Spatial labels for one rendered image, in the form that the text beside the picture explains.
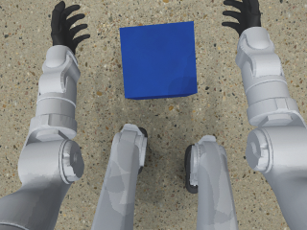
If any right robot foot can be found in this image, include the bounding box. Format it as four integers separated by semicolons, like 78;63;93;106
184;144;199;194

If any right robot forearm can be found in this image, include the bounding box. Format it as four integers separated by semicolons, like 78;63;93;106
235;26;307;129

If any carton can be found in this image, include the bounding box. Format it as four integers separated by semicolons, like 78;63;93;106
119;21;198;101

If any robot right upper arm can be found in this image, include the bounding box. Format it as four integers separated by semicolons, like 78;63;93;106
245;125;307;230

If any left robot hand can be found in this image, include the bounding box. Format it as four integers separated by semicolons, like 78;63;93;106
51;1;90;55

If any right robot hand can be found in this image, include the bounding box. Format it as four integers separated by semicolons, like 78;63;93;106
222;0;262;37

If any left robot shin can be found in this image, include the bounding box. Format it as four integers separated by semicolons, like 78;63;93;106
110;124;143;150

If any robot left upper arm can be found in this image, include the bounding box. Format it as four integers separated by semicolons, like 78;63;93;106
0;139;84;230

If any left robot forearm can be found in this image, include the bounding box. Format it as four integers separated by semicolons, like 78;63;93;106
17;45;81;182

